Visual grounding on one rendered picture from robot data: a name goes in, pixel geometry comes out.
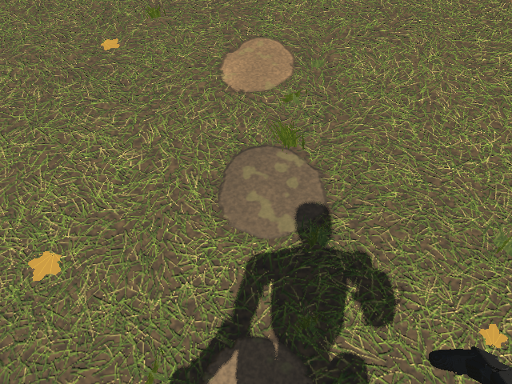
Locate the right robot hand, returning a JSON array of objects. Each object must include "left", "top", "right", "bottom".
[{"left": 429, "top": 346, "right": 512, "bottom": 384}]

